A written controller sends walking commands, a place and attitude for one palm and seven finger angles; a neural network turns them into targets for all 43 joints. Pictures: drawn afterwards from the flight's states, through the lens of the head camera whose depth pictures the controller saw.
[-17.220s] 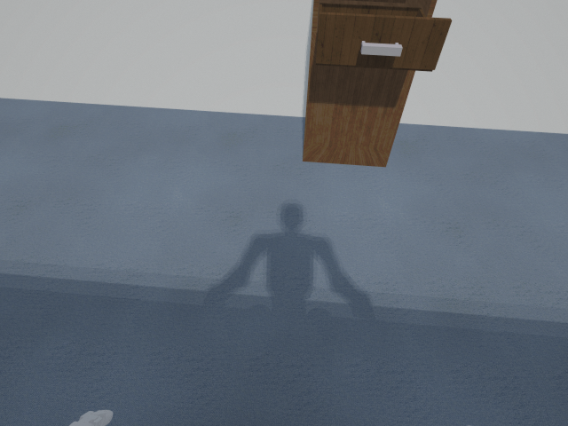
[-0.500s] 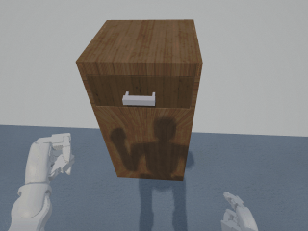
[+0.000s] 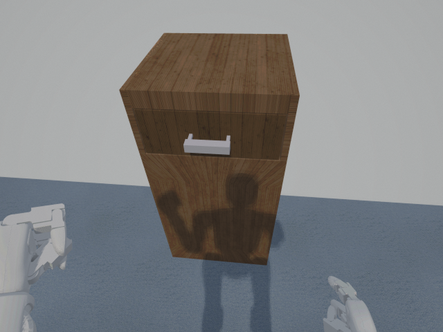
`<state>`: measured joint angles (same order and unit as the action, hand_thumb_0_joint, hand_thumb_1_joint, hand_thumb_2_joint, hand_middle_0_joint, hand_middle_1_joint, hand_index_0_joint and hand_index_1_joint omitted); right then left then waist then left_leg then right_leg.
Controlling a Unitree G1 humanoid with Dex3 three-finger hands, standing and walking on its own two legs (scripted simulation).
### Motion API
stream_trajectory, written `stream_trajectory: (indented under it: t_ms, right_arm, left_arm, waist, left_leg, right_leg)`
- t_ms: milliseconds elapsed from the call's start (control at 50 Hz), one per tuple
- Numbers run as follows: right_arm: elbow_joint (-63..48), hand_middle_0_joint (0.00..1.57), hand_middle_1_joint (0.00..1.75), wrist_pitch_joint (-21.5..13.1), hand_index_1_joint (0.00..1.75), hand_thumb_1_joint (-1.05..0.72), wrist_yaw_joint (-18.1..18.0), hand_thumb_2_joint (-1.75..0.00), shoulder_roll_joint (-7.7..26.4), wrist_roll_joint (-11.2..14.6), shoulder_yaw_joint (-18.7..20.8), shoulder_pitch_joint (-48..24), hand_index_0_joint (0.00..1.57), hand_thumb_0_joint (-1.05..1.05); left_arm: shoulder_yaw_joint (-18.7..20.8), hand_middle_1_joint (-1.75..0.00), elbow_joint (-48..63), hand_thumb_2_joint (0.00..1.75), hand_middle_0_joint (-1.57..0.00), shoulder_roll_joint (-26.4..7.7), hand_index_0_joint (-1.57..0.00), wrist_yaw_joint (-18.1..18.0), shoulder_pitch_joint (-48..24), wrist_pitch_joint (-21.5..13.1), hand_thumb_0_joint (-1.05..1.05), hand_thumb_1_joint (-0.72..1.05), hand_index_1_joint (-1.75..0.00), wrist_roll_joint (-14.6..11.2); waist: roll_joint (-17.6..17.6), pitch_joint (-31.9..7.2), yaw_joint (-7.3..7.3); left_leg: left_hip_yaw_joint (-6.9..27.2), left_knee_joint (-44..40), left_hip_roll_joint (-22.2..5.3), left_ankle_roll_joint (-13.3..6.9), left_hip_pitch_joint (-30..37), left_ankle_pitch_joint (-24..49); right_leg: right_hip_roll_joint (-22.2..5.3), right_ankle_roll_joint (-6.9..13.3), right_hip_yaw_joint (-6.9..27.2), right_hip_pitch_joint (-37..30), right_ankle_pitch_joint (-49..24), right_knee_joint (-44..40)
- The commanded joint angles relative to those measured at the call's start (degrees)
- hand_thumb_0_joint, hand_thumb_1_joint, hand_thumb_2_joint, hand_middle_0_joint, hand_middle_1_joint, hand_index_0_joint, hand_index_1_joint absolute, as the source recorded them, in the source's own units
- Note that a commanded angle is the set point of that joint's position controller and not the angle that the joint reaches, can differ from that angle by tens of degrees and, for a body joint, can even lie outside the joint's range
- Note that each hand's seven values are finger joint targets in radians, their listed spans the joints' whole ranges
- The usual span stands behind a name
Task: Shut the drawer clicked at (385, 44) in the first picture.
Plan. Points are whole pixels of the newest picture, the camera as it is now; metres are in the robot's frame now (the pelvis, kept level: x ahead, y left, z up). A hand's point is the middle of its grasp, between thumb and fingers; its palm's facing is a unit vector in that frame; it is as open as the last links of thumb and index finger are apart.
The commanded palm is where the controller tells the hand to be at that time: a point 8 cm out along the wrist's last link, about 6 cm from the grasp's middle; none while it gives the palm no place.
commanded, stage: step back with the hand held close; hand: left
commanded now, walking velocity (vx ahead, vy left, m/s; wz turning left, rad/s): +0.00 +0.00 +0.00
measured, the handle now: (208, 142) +0.60 +0.13 +0.00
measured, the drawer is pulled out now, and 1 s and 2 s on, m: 0.00 0.00 0.00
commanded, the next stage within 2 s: stop stepping back and stand still in 1.46 s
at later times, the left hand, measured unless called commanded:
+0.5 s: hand (51, 258) +0.16 +0.25 +0.15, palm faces +0.31 -0.80 -0.51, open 3.3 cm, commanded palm +0.10 +0.29 +0.17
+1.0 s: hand (21, 290) +0.11 +0.26 +0.16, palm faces +0.36 -0.77 -0.52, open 3.2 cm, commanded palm +0.04 +0.30 +0.17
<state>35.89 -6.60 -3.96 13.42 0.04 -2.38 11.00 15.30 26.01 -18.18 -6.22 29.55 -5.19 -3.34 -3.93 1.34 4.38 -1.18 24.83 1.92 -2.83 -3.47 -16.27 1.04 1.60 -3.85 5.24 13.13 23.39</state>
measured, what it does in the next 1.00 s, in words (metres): lifts its right foot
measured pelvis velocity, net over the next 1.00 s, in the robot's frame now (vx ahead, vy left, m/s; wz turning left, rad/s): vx -0.08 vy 0.01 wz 0.05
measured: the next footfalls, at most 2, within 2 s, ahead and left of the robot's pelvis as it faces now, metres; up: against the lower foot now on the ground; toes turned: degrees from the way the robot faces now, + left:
right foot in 1.02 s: -0.05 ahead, -0.11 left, +0.00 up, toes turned +6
left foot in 1.44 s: -0.12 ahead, +0.11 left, +0.00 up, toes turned +4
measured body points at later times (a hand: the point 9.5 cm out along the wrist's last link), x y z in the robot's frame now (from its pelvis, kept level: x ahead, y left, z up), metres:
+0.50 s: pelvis -0.03 +0.01 -0.01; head -0.01 +0.01 +0.44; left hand +0.14 +0.29 +0.18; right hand +0.15 -0.23 -0.09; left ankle -0.02 +0.08 -0.74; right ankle +0.00 -0.10 -0.74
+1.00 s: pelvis -0.08 +0.01 -0.01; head -0.05 +0.03 +0.44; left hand +0.09 +0.30 +0.19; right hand +0.09 -0.23 -0.09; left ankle -0.02 +0.08 -0.74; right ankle -0.07 -0.11 -0.73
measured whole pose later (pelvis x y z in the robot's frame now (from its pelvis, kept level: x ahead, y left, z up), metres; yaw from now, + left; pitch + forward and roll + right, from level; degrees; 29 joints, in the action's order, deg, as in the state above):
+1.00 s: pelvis -0.08 +0.01 -0.01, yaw +3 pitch +2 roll -2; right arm 32.8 -4.2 -4.3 12.4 -0.7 0.8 13.6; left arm 23.7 33.9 -24.6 -7.1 35.2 -15.3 0.1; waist 0.3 0.7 -1.2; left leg 0.9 32.4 2.8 -4.3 -23.2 -11.4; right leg 3.5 -0.5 1.5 19.6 14.6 36.0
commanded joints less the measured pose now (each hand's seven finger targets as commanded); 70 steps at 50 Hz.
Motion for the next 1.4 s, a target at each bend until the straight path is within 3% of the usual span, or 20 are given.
stream_trajectory:
  t_ms: [0, 20, 40, 100, 240, 340, 580, 740, 800, 860, 940, 1020, 1060, 1100, 1160, 1200, 1220, 1280, 1360, 1380]
  right_arm:
    - [-9.2, 0.2, 0.3, -3.2, 0.3, -0.9, -0.6, -0.9, 5.5, 0.1, 2.2, -7.6, 0.2, 0.0]
    - [-11.3, 0.2, 0.3, -2.0, 0.3, -0.9, -0.2, -0.9, 7.2, 0.4, 2.8, -6.8, 0.2, 0.0]
    - [-9.6, 0.2, 0.3, -1.3, 0.3, -0.9, -0.3, -0.9, 6.1, 0.1, 3.1, -6.3, 0.2, 0.0]
    - [-10.0, 0.2, 0.3, 0.4, 0.3, -0.9, 0.3, -0.9, 6.7, -0.3, 3.7, -6.1, 0.2, 0.0]
    - [-12.3, 0.2, 0.3, 3.3, 0.3, -0.9, -0.4, -0.9, 6.8, 0.3, 5.2, -6.5, 0.2, 0.0]
    - [-13.3, 0.2, 0.3, 3.9, 0.3, -0.9, -1.1, -0.9, 6.6, 0.5, 5.6, -6.3, 0.2, 0.0]
    - [-14.2, 0.2, 0.3, 2.1, 0.3, -0.9, -1.1, -0.9, 7.5, 0.2, 5.9, -5.6, 0.2, 0.0]
    - [-13.2, 0.2, 0.3, 1.3, 0.3, -0.9, -0.5, -0.9, 7.2, -0.1, 6.0, -3.6, 0.2, 0.0]
    - [-12.7, 0.2, 0.3, 0.9, 0.3, -0.9, -0.7, -0.9, 7.3, -0.2, 5.7, -4.3, 0.2, 0.0]
    - [-13.4, 0.2, 0.3, -0.1, 0.3, -0.9, -1.3, -0.9, 8.1, -0.3, 5.7, -6.2, 0.2, 0.0]
    - [-12.9, 0.2, 0.3, -1.3, 0.3, -0.9, -1.0, -0.9, 7.6, -0.9, 6.7, -4.9, 0.2, 0.0]
    - [-10.7, 0.2, 0.3, -1.6, 0.3, -0.9, -0.1, -0.9, 7.4, -1.1, 6.4, -4.7, 0.2, 0.0]
    - [-10.5, 0.2, 0.3, -1.8, 0.3, -0.9, 0.1, -0.9, 7.6, -1.4, 6.4, -4.7, 0.2, 0.0]
    - [-10.6, 0.2, 0.3, -1.4, 0.3, -0.9, 0.5, -0.9, 7.2, -1.1, 6.6, -4.4, 0.2, 0.0]
    - [-12.0, 0.2, 0.3, 0.0, 0.3, -0.9, 0.3, -0.9, 6.9, -0.4, 6.8, -5.8, 0.2, 0.0]
    - [-11.6, 0.2, 0.3, 1.6, 0.3, -0.9, 0.5, -0.9, 4.8, 0.5, 7.2, -5.1, 0.2, 0.0]
    - [-10.7, 0.2, 0.3, 2.2, 0.3, -0.9, 0.6, -0.9, 4.3, 0.3, 7.6, -5.7, 0.2, 0.0]
    - [-10.8, 0.2, 0.3, 3.8, 0.3, -0.9, 0.2, -0.9, 2.4, -0.3, 5.9, -6.1, 0.2, 0.0]
    - [-10.0, 0.2, 0.3, 3.7, 0.3, -0.9, -1.6, -0.9, 4.4, -0.1, 5.3, -6.2, 0.2, 0.0]
    - [-9.9, 0.2, 0.3, 3.2, 0.3, -0.9, -1.8, -0.9, 5.7, 0.1, 5.8, -5.5, 0.2, 0.0]
  left_arm:
    - [7.0, -1.6, 13.3, 0.9, -1.4, -10.2, -1.4, -1.1, -5.1, -3.7, 0.0, 0.9, -1.6, -0.4]
    - [16.2, -1.6, 19.2, 0.9, -1.4, -19.0, -1.4, -1.4, -13.6, -6.8, 0.0, 0.9, -1.6, -0.5]
    - [13.9, -1.6, 12.1, 0.9, -1.4, -14.6, -1.4, -1.0, -6.5, -7.2, 0.0, 0.9, -1.6, -0.5]
    - [9.0, -1.6, 10.6, 0.9, -1.4, -9.3, -1.4, -0.1, 1.5, -8.0, 0.0, 0.9, -1.6, -0.2]
    - [12.2, -1.6, 15.8, 0.9, -1.4, -12.7, -1.4, -0.8, 6.9, -8.6, 0.0, 0.9, -1.6, -0.3]
    - [13.4, -1.6, 17.4, 0.9, -1.4, -14.0, -1.4, -1.4, 7.4, -8.8, 0.0, 0.9, -1.6, -0.4]
    - [13.2, -1.6, 18.0, 0.9, -1.4, -13.1, -1.4, -1.7, 5.2, -10.1, 0.0, 0.9, -1.6, 1.5]
    - [12.6, -1.6, 18.8, 0.9, -1.4, -13.2, -1.4, -2.7, 4.5, -12.1, 0.0, 0.9, -1.6, 1.4]
    - [13.0, -1.6, 19.7, 0.9, -1.4, -13.7, -1.4, -3.2, 5.3, -12.9, 0.0, 0.9, -1.6, 1.5]
    - [14.1, -1.6, 20.6, 0.9, -1.4, -14.1, -1.4, -3.0, 4.6, -13.5, 0.0, 0.9, -1.6, 2.9]
    - [15.4, -1.6, 19.8, 0.9, -1.4, -14.0, -1.4, -2.1, 6.6, -13.8, 0.0, 0.9, -1.6, 2.8]
    - [13.4, -1.6, 20.7, 0.9, -1.4, -13.2, -1.4, -1.0, 8.1, -14.1, 0.0, 0.9, -1.6, 0.9]
    - [13.4, -1.6, 22.7, 0.9, -1.4, -13.6, -1.4, -0.9, 6.8, -14.2, 0.0, 0.9, -1.6, 0.8]
    - [13.9, -1.6, 22.1, 0.9, -1.4, -14.0, -1.4, -0.9, 8.4, -13.5, 0.0, 0.9, -1.6, 0.3]
    - [16.4, -1.6, 22.0, 0.9, -1.4, -16.1, -1.4, -1.2, 8.1, -13.0, 0.0, 0.9, -1.6, 0.3]
    - [16.2, -1.6, 19.2, 0.9, -1.4, -16.6, -1.4, -1.6, 7.6, -12.6, 0.0, 0.9, -1.6, -0.2]
    - [16.0, -1.6, 18.2, 0.9, -1.4, -16.3, -1.4, -2.3, 6.7, -12.0, 0.0, 0.9, -1.6, -0.5]
    - [14.9, -1.6, 15.6, 0.9, -1.4, -14.6, -1.4, -2.7, 6.4, -11.0, 0.0, 0.9, -1.6, 0.2]
    - [11.5, -1.6, 19.1, 0.9, -1.4, -13.8, -1.4, -2.7, 4.4, -10.8, 0.0, 0.9, -1.6, 0.7]
    - [11.6, -1.6, 20.6, 0.9, -1.4, -14.4, -1.4, -2.4, 3.6, -11.6, 0.0, 0.9, -1.6, 0.9]
  waist:
    - [-0.4, -2.8, -0.5]
    - [0.3, 1.3, -3.27]
    - [3.7, 1.5, -3.39]
    - [2.1, -2.4, -3.9]
    - [3.6, -11.7, -3.67]
    - [2.1, -12.0, -3.63]
    - [1.3, -5.5, -4.19]
    - [5.9, -4.4, -5.53]
    - [1.8, -5.0, -5.58]
    - [-7.6, -5.1, -4.57]
    - [-3.1, -6.4, -3.94]
    - [-2.2, -12.2, -3.93]
    - [-5.9, -15.1, -3.79]
    - [-2.9, -16.5, -3.83]
    - [3.7, -13.2, -4.49]
    - [15.0, -9.7, -5.12]
    - [16.2, -8.6, -4.23]
    - [10.6, -8.4, -5.12]
    - [5.6, -9.5, -6.08]
    - [0.9, -10.6, -5.83]
  left_leg:
    - [3.6, -4.6, -2.9, 1.2, -3.8, 13.6]
    - [6.0, -3.6, -4.1, -0.5, -9.8, 8.4]
    - [6.1, -2.2, -3.9, -0.5, -9.2, 7.4]
    - [5.6, -1.4, -4.3, -0.2, -8.0, 12.3]
    - [6.5, -1.7, -6.0, 0.1, -10.3, 23.8]
    - [7.1, -1.8, -6.6, -0.4, -13.2, 23.3]
    - [10.6, -6.8, -8.4, -3.3, -31.8, -5.9]
    - [7.8, 2.8, -4.2, -1.6, -23.9, -11.4]
    - [9.9, -1.9, -6.0, -2.0, -24.0, -10.9]
    - [18.4, -14.8, -13.3, -5.3, -39.5, -17.0]
    - [17.5, -10.8, -14.5, -6.2, -35.2, -3.1]
    - [12.8, -3.9, -12.4, -4.0, -17.8, 24.8]
    - [11.9, -3.8, -13.1, -4.1, -14.8, 26.8]
    - [10.8, -2.4, -12.8, -3.7, -12.5, 26.3]
    - [8.3, 0.6, -8.8, -2.2, -22.9, 4.2]
    - [2.1, 17.4, 0.2, 2.0, -19.4, -6.1]
    - [2.9, 29.8, 0.8, 2.8, -19.5, -8.5]
    - [3.3, 28.7, -2.4, 2.9, -21.6, -8.1]
    - [0.4, -0.1, -2.1, 1.8, -14.9, 2.5]
    - [3.9, -6.2, -6.2, -0.1, -13.6, 12.5]
  right_leg:
    - [-1.8, 0.6, 3.5, -1.9, -8.8, -3.1]
    - [-4.8, 0.6, 10.4, 1.9, -9.7, -5.7]
    - [-6.6, 1.1, 11.1, 3.5, -8.7, -6.8]
    - [-7.3, 1.0, 9.4, 3.6, -12.6, -4.9]
    - [-5.6, -0.7, 5.6, -1.3, -21.3, 2.5]
    - [-5.3, -1.2, 5.6, -1.2, -21.6, 5.0]
    - [-3.7, -1.4, 8.1, -3.9, -8.1, 9.1]
    - [-8.5, 0.9, 12.8, 11.0, 11.1, -4.1]
    - [-6.0, -0.2, 9.0, 10.1, 9.1, -1.2]
    - [1.3, -2.4, 4.9, -5.8, -3.6, 16.3]
    - [2.6, -2.4, 6.6, -4.1, -1.3, 18.0]
    - [1.3, -2.3, 7.3, 2.5, -9.3, 11.5]
    - [1.5, -2.7, 7.5, 2.8, -6.6, 12.6]
    - [0.9, -3.1, 7.7, 4.3, -6.1, 11.2]
    - [-2.7, -2.4, 13.2, 2.3, -13.0, 5.9]
    - [-15.4, 3.0, 26.6, 16.5, -2.6, -9.9]
    - [-19.7, 6.3, 28.5, 20.5, -1.9, -12.9]
    - [-16.3, 7.2, 18.9, 15.3, -21.7, -5.7]
    - [-9.8, 1.2, 11.9, 8.3, -29.0, 2.0]
    - [-5.5, -2.1, 9.5, 7.5, -23.4, 6.6]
